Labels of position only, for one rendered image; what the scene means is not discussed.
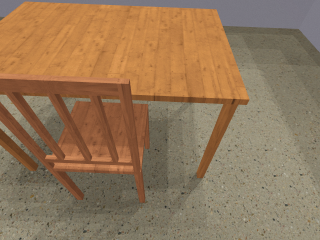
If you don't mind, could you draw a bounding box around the table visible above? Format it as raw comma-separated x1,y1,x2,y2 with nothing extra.
0,1,250,179

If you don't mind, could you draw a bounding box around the chair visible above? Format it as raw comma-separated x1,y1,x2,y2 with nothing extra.
0,73,150,203

